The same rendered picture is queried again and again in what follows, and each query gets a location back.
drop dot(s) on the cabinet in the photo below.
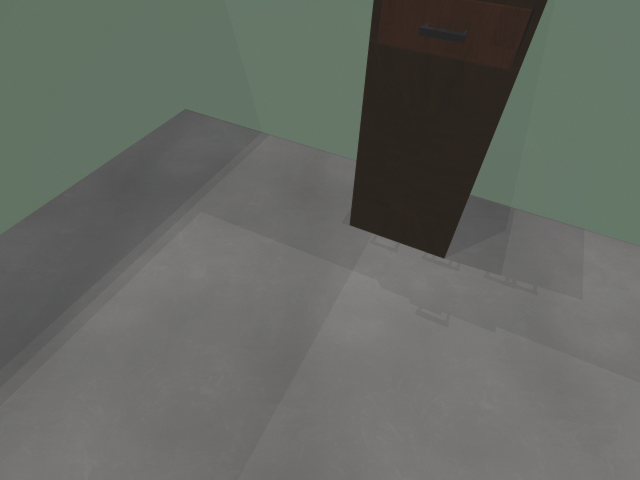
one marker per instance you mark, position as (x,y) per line
(426,125)

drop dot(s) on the drawer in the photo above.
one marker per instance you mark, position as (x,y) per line
(494,30)

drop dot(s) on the handle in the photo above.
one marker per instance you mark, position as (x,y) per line
(443,34)

